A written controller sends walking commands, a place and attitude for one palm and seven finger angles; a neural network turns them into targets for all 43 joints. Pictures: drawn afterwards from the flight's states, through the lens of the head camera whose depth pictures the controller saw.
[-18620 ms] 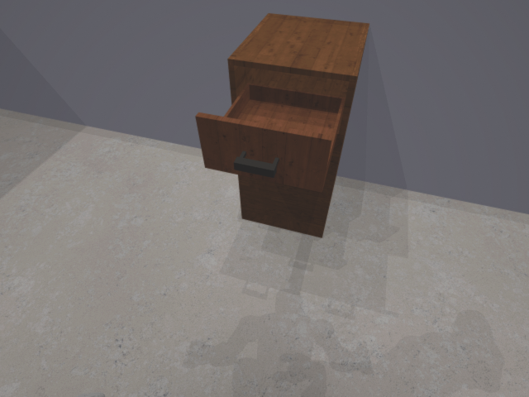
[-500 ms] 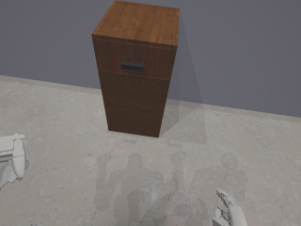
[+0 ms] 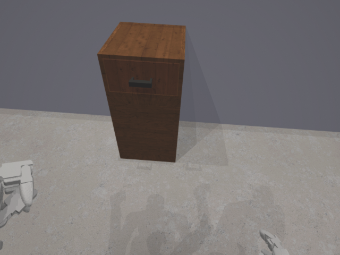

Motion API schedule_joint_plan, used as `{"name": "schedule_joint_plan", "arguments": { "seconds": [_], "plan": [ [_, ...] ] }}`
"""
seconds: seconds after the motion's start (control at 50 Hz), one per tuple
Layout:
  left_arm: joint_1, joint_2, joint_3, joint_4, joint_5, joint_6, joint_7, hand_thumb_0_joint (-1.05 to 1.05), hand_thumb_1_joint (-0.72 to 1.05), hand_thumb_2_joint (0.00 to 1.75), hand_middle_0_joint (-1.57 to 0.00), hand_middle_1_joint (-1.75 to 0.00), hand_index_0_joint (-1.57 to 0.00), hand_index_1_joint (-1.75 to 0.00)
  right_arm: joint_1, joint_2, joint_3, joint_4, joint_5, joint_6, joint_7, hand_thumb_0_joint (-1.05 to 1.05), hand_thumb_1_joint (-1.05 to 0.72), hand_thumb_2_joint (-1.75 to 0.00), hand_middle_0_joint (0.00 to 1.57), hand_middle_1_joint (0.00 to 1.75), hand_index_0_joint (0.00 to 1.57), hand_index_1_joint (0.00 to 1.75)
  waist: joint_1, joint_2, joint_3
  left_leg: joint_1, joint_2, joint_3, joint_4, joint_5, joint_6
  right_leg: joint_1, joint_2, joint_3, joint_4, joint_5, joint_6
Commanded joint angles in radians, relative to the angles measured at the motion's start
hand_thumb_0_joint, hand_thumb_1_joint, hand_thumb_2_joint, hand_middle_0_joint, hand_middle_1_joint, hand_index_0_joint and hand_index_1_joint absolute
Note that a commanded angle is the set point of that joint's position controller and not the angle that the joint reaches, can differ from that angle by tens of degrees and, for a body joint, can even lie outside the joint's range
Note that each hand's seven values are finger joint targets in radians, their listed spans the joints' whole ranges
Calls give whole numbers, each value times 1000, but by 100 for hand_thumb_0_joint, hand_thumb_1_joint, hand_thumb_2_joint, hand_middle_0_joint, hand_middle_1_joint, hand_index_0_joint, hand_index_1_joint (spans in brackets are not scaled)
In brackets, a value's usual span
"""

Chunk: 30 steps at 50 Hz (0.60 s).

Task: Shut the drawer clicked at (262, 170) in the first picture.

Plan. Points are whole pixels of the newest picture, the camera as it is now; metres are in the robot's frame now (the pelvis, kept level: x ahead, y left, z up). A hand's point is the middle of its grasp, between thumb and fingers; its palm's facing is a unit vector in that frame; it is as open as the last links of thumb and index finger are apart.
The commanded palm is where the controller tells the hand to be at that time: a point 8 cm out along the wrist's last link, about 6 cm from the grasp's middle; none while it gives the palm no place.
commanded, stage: stop stepping back and stand still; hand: left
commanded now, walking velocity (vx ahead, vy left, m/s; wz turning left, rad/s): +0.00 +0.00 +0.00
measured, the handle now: (141, 81) +0.90 +0.18 -0.08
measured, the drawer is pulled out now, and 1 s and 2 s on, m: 0.00 0.00 0.00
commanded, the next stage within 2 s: let the arm hang, fingers relaxed in 0.14 s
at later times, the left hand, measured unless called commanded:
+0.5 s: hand out of the picture +0.07 +0.19 -0.16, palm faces +0.02 -0.98 -0.22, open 3.1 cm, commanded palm none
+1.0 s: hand out of the picture -0.07 +0.18 -0.17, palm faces +0.07 -0.98 -0.21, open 6.9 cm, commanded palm none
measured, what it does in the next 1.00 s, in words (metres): stands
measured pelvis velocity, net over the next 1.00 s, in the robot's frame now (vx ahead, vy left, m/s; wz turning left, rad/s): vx -0.02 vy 0.00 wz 0.03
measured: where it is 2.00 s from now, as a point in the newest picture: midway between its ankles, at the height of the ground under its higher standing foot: outside the picture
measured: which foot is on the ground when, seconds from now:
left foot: down 0.00-1.00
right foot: down 0.00-1.00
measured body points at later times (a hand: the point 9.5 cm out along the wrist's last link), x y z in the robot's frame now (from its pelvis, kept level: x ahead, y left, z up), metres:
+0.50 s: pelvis -0.02 +0.00 +0.00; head -0.03 +0.01 +0.45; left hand +0.07 +0.25 -0.14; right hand +0.09 -0.25 -0.13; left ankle +0.03 +0.11 -0.74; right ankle -0.01 -0.11 -0.73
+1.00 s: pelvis -0.02 +0.00 +0.00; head -0.01 +0.00 +0.45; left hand -0.07 +0.23 -0.15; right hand -0.03 -0.20 -0.16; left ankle +0.03 +0.11 -0.74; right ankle -0.01 -0.11 -0.74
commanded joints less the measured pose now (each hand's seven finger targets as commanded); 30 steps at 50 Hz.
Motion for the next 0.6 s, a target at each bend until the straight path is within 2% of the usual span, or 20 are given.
{"name": "schedule_joint_plan", "arguments": {
  "seconds": [0.0,0.04,0.06,0.08,0.12,0.16,0.2,0.22,0.24,0.26,0.32,0.34,0.38,0.42,0.44,0.46,0.5,0.54,0.58],
  "plan": [
    [-93,146,96,-169,-8,-55,20,0,90,90,-140,-160,-140,-160,-147,-108,-32,-161,1,-62,-21,0,-90,-90,20,30,20,30,-8,32,65,137,60,-53,-175,27,18,-152,-136,133,-156,-97,-20],
    [-94,171,116,-198,-4,-63,21,0,90,90,-140,-160,-140,-160,-149,-107,-25,-165,-2,-72,-26,0,-90,-90,20,30,20,30,-2,103,21,137,100,-119,-241,127,39,-78,-74,75,-57,60,13],
    [-102,171,113,-202,-6,-64,17,0,90,90,-140,-160,-140,-160,-156,-104,-21,-165,-5,-75,-28,0,-90,-90,20,30,20,30,2,127,13,115,120,-157,-283,117,39,-48,-60,48,-24,52,25],
    [-101,170,113,-213,-3,-67,16,0,90,90,-140,-160,-140,-160,-153,-101,-19,-168,-3,-79,-28,0,-90,-90,20,30,20,30,6,108,-1,101,137,-183,-311,107,41,-11,-46,41,-4,54,32],
    [-87,161,107,-212,-2,-66,15,0,90,90,-140,-160,-140,-160,-154,-101,-19,-174,-4,-83,-25,0,-90,-90,20,30,20,30,11,96,-5,77,134,-163,-314,60,46,24,-51,50,-28,57,33],
    [-60,159,112,-194,-5,-63,15,0,90,90,-140,-160,-140,-160,-153,-105,-24,-175,-6,-85,-20,0,-90,-90,20,30,20,30,9,48,-10,69,101,-123,-283,36,35,41,-63,74,-86,74,24],
    [-43,147,106,-175,-9,-61,12,0,90,90,-140,-160,-140,-160,-154,-101,-24,-176,-4,-79,-11,0,-90,-90,20,30,20,30,4,23,0,82,71,-80,-230,40,22,12,-84,108,-141,70,14],
    [-180,59,-240,670,82,120,-131,0,90,90,-140,-160,-140,-160,-187,-292,-91,89,9,-83,77,0,-90,-90,20,30,20,30,-19,0,31,31,82,-92,-14,283,27,-88,-169,84,-4,344,-10],
    [-177,30,-220,684,63,191,-141,0,90,90,-136,-156,-136,-156,-102,-200,-86,69,23,-14,81,0,-90,-90,20,30,20,30,-13,-40,-60,105,78,-75,-21,280,7,-75,-171,121,-21,342,-16],
    [-210,-4,-240,712,63,201,-140,0,90,90,-132,-151,-132,-151,-62,-176,-77,74,13,5,80,0,-90,-90,20,30,20,30,-12,-114,-88,106,83,-87,-11,292,14,-67,-158,106,9,308,-21],
    [-309,5,-256,864,61,220,-138,0,90,90,-120,-138,-120,-138,-88,-170,-49,72,-8,56,76,0,-90,-90,20,30,20,30,0,-209,-12,35,77,-132,-57,184,46,-77,-132,83,-12,83,-25],
    [-338,9,-259,928,61,225,-138,0,90,90,-116,-134,-116,-134,-100,-172,-46,83,-15,65,75,0,-90,-90,20,30,20,30,3,-204,20,13,70,-140,-75,161,49,-79,-132,91,-26,43,-30],
    [-370,7,-274,1067,56,235,-133,0,90,90,-108,-125,-108,-125,-123,-160,-37,116,-25,85,75,0,-90,-90,20,30,20,30,11,-84,79,-3,63,-144,-128,127,47,-85,-129,103,-48,-13,-37],
    [-380,4,-289,1195,50,238,-129,0,90,90,-100,-117,-100,-117,-118,-135,-25,154,-26,99,71,0,-90,-90,20,30,20,30,14,11,82,5,61,-145,-176,102,41,-46,-119,107,-70,-20,-28],
    [-379,-2,-295,1254,47,239,-128,0,90,90,-96,-112,-96,-112,-111,-124,-21,178,-25,104,69,0,-90,-90,20,30,20,30,15,38,92,8,60,-144,-197,63,37,-43,-118,108,-88,-46,-27],
    [-371,4,-299,1303,45,236,-128,0,90,90,-92,-108,-92,-108,-95,-123,-19,196,-21,108,66,0,-90,-90,20,30,20,30,16,30,82,14,63,-152,-209,43,36,-25,-112,106,-104,-58,-25],
    [-349,-12,-309,1394,39,232,-130,0,90,90,-84,-99,-84,-99,-74,-100,-15,242,-18,114,62,0,-90,-90,20,30,20,30,13,86,86,42,52,-131,-219,-5,28,-36,-123,119,-143,-86,-32],
    [-320,-42,-298,1464,39,229,-127,0,90,90,-76,-91,-76,-91,-36,-78,-19,281,-22,118,54,0,-90,-90,20,30,20,30,12,176,73,51,57,-134,-237,-50,29,-22,-117,114,-157,-89,-39],
    [-304,-38,-305,1515,36,231,-129,0,90,90,-68,-82,-68,-82,-2,-77,-21,310,-18,122,51,0,-90,-90,20,30,20,30,11,147,67,56,67,-144,-256,-90,32,-11,-111,95,-161,-91,-39]
  ]
}}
